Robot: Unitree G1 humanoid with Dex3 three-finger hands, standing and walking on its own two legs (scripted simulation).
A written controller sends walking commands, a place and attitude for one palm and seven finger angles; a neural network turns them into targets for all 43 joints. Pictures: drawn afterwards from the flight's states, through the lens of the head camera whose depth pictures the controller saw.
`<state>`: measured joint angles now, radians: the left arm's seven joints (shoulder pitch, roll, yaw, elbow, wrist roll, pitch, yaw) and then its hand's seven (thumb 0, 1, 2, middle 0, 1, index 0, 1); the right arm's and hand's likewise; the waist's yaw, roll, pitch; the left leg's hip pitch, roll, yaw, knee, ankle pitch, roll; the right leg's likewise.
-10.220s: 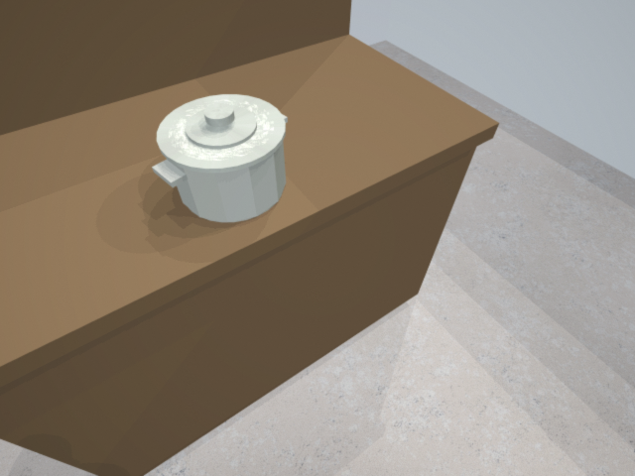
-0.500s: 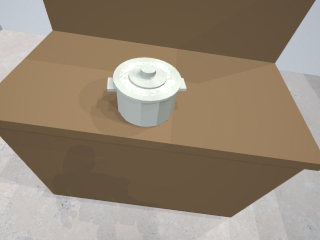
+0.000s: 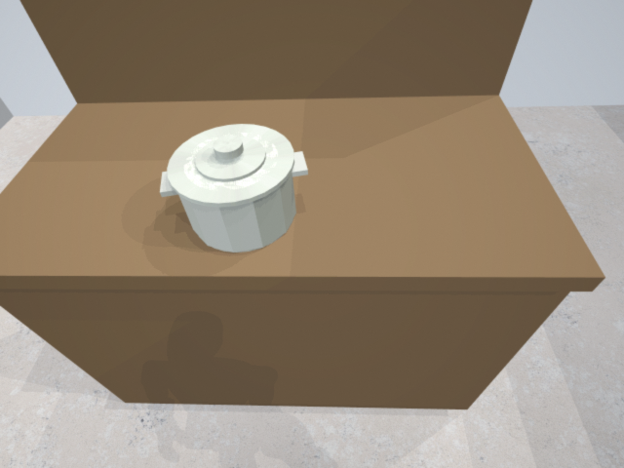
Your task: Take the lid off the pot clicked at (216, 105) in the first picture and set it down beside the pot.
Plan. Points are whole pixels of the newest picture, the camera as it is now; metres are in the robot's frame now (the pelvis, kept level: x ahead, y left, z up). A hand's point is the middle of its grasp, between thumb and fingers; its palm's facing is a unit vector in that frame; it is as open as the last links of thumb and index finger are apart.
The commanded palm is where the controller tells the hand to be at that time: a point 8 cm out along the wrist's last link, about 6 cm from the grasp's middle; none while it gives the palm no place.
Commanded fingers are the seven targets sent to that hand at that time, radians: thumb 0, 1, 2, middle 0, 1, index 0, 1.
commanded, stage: come to a stop and stand still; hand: left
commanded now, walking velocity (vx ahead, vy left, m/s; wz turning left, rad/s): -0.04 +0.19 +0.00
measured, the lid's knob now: (228, 147) +0.54 +0.16 +0.13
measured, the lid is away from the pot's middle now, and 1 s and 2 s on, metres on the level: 0.00 0.00 0.00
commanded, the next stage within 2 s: look again from close up in 0.52 s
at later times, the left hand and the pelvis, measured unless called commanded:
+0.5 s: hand out of the picture +0.04 +0.23 -0.19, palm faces +0.07 -0.97 -0.24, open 7.4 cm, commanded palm none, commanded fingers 0.00 0.90 0.90 -0.20 -0.30 -0.20 -0.30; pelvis +0.03 +0.04 -0.01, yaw +0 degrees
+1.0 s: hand out of the picture +0.09 +0.21 -0.18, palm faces +0.01 -0.98 -0.22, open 7.4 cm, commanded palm none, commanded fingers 0.00 0.90 0.90 -0.20 -0.30 -0.20 -0.30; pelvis +0.05 +0.03 -0.01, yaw +0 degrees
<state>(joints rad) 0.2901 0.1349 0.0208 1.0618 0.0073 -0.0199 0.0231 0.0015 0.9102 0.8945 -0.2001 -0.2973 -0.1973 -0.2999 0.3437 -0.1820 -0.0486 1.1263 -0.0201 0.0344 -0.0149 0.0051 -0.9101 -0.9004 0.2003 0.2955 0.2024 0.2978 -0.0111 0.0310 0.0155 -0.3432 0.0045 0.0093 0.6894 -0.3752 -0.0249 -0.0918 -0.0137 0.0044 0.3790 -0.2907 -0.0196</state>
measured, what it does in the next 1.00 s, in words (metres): steps on the spot: left foot, then right foot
